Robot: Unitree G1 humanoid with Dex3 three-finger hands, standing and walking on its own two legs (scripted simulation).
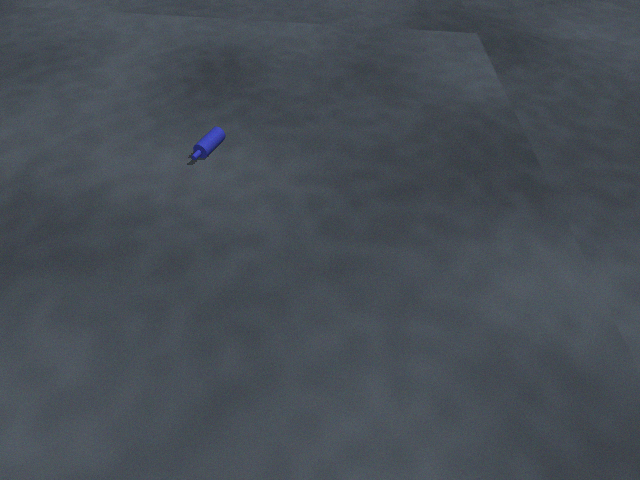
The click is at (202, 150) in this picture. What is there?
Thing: lying bottle
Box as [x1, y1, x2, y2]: [191, 126, 225, 159]
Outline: 219,127 213,127 194,145 193,149 195,152 191,156 193,159 195,159 198,156 205,157 224,138 224,132
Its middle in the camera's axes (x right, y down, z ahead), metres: -0.58 -0.53 +2.04
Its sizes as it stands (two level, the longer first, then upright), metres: 0.240 0.081 0.081
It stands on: the floor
